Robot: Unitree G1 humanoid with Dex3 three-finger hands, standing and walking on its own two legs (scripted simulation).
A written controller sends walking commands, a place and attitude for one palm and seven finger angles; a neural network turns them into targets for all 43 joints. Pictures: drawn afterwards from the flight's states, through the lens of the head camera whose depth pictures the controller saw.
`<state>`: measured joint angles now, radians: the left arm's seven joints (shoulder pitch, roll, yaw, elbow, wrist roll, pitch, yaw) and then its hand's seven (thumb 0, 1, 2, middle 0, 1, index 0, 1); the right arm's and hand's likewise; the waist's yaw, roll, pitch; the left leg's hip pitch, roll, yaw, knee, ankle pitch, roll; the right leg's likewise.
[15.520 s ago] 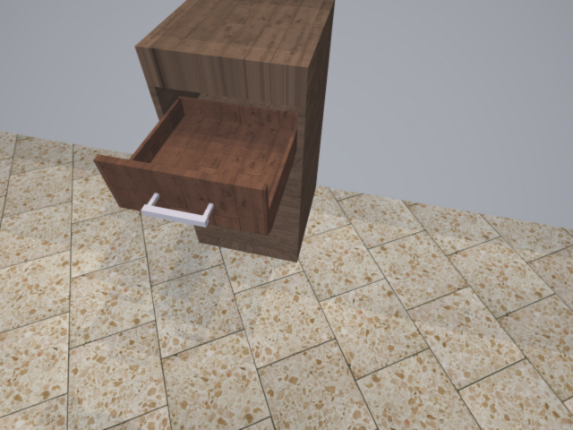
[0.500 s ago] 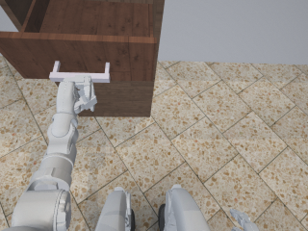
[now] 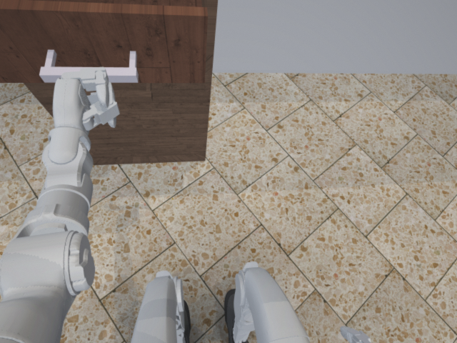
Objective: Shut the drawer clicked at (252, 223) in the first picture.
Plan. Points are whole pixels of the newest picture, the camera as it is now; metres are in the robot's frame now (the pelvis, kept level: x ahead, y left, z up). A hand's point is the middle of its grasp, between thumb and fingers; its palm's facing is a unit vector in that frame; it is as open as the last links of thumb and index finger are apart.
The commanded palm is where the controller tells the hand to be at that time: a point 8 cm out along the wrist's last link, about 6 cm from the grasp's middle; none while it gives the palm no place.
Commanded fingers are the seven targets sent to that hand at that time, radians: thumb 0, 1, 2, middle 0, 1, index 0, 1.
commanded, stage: push the drawer shut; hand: left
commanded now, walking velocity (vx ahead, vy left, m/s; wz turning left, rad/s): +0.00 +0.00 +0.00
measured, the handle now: (92, 65) +0.58 +0.19 +0.04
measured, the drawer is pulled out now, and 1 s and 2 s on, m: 0.08 0.00 0.00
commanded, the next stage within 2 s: pull the fist back off the drawer in 0.86 s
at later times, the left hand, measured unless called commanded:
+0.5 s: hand (114, 70) +0.58 +0.16 +0.03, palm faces +0.00 -1.00 -0.04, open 3.3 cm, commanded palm +0.58 +0.18 +0.04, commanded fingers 0.00 0.90 0.90 -1.40 -1.60 -1.40 -1.60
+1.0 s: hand (110, 62) +0.60 +0.17 +0.02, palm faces -0.01 -1.00 -0.06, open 3.2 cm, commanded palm +0.62 +0.17 +0.04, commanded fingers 0.00 0.90 0.90 -1.40 -1.60 -1.40 -1.60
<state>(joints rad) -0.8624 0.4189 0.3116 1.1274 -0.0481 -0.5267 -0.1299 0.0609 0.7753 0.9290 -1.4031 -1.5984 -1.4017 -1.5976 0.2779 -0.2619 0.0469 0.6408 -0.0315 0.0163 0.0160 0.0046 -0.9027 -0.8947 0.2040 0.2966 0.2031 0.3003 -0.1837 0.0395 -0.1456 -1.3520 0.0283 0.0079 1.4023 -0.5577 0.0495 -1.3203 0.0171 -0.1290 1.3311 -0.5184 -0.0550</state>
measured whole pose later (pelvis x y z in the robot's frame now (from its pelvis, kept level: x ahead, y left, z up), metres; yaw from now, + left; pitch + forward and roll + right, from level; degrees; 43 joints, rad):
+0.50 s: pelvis +0.00 +0.01 -0.01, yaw -2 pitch +33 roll -6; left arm -1.12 0.57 0.38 1.24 0.02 -0.43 -0.12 0.05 0.75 0.92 -1.40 -1.60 -1.40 -1.60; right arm 0.33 -0.26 0.08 0.63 -0.06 0.04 0.03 0.00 -0.90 -0.89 0.20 0.30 0.20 0.30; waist -0.27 0.05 -0.13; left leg -1.48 0.04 -0.01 1.46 -0.57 0.06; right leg -1.43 0.03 -0.14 1.36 -0.51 -0.04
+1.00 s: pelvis -0.01 +0.01 -0.03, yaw -2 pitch +35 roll -8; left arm -1.28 0.69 0.34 1.32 0.08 -0.37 -0.13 0.03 0.63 0.97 -1.40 -1.60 -1.44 -1.60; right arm 0.35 -0.25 0.11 0.63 -0.07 0.02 0.03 0.00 -0.90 -0.89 0.21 0.30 0.20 0.30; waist -0.32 0.04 -0.12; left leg -1.57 0.04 -0.04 1.50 -0.55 0.06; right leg -1.50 0.03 -0.18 1.38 -0.49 -0.05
